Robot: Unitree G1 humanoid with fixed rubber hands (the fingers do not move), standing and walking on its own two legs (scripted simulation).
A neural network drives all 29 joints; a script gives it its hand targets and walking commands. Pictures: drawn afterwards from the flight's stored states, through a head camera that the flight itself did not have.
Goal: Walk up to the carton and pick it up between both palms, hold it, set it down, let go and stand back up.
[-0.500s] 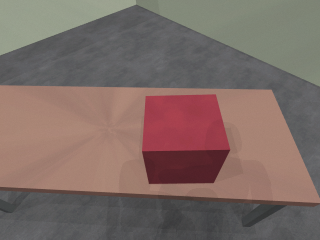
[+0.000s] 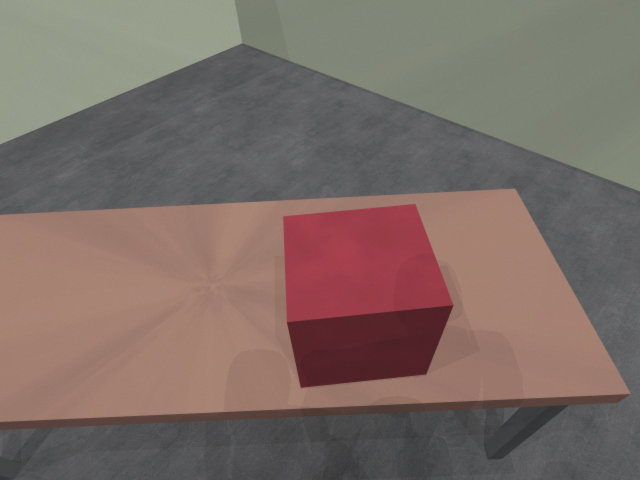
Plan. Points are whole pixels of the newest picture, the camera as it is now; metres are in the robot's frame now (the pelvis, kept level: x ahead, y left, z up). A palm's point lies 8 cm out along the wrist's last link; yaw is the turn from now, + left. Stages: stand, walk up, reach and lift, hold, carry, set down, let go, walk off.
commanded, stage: walk up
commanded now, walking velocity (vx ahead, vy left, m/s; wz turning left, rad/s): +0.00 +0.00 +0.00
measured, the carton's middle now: (356, 297) +0.43 -0.05 -0.09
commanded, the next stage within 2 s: stand in 0.10 s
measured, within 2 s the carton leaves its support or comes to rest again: neither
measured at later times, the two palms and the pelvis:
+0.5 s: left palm out of the picture +0.05 +0.25 -0.18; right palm out of the picture +0.07 -0.24 -0.16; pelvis -0.03 +0.00 -0.03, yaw +0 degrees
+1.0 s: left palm out of the picture +0.12 +0.17 -0.14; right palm out of the picture +0.13 -0.26 -0.13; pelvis -0.05 -0.04 -0.02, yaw +0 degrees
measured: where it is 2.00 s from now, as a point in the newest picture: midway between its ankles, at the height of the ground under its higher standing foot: outside the picture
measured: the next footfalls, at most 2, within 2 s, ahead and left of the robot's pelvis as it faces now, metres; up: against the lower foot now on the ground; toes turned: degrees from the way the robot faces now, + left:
none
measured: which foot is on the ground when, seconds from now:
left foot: down 0.00-1.00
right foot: down 0.00-1.00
